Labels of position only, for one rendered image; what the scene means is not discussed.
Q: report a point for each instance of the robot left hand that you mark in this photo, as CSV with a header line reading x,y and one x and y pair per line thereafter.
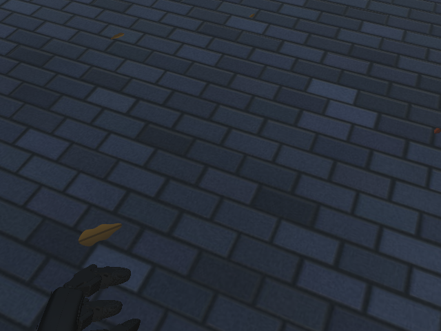
x,y
69,310

